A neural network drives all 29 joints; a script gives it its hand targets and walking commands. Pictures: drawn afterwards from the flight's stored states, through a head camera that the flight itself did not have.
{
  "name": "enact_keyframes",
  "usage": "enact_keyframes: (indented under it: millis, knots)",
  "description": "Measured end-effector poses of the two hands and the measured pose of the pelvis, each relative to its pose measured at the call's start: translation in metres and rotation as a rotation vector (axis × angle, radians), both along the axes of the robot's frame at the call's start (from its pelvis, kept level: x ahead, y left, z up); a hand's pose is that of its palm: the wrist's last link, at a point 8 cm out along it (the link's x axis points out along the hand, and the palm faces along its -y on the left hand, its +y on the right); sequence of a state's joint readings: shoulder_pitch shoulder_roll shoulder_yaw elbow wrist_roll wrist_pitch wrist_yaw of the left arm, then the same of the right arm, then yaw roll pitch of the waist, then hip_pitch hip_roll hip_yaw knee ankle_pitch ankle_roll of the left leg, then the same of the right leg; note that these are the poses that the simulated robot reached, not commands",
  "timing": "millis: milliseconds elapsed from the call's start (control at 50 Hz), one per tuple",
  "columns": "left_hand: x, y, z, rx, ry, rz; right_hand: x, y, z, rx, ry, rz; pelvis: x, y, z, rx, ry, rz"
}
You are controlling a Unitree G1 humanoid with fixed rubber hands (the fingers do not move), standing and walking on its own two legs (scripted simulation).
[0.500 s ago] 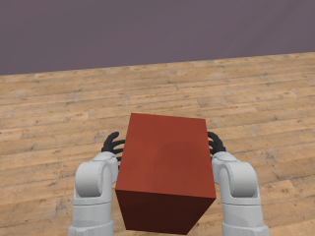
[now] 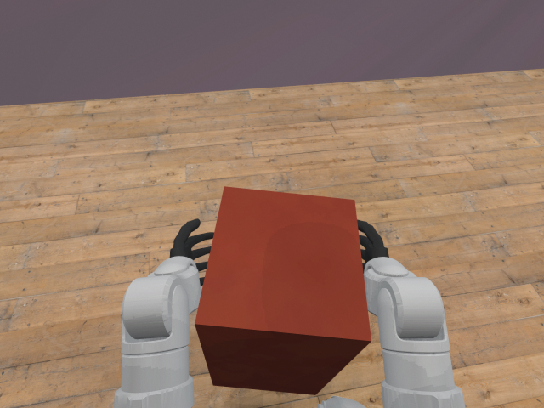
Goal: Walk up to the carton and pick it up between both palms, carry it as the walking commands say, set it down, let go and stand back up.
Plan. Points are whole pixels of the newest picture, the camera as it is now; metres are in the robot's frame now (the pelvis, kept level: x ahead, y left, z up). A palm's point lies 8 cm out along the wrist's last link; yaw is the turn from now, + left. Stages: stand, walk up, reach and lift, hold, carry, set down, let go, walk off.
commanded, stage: carry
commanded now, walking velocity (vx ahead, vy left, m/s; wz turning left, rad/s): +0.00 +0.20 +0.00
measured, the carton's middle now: (275, 303) +0.27 +0.02 +0.00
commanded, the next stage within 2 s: none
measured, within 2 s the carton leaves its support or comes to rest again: neither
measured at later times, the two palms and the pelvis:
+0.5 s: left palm (51, 310) +0.22 +0.29 +0.07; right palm (265, 309) +0.23 +0.03 +0.07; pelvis -0.06 +0.15 +0.00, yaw +1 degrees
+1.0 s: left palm out of the picture +0.18 +0.42 +0.07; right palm (149, 346) +0.18 +0.16 +0.07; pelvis -0.11 +0.29 +0.00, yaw +2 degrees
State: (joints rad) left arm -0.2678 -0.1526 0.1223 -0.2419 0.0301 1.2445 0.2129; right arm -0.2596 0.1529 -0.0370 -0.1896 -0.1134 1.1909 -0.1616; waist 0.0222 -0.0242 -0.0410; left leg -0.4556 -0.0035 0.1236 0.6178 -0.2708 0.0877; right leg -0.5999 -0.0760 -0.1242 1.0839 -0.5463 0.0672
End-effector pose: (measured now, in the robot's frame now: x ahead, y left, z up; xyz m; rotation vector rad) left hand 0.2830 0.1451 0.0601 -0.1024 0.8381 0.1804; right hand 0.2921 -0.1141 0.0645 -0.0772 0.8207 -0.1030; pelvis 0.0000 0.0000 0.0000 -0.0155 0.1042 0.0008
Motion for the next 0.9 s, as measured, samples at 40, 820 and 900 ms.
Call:
enact_keyframes:
  millis: [40,820,900]
  knots:
    - [-0.004,0.008,0.001,0.006,-0.008,-0.004,-0.004,0.008,0.0,0.007,-0.008,-0.006,-0.006,0.009,0.0,0.001,0.006,0.003]
    - [-0.095,0.215,0.011,0.051,-0.006,-0.042,-0.102,0.215,0.001,0.045,-0.003,-0.033,-0.095,0.226,0.003,0.009,-0.017,0.027]
    - [-0.098,0.236,0.013,0.048,-0.025,-0.066,-0.109,0.237,0.007,0.037,-0.022,-0.054,-0.1,0.252,0.002,0.017,-0.02,0.032]
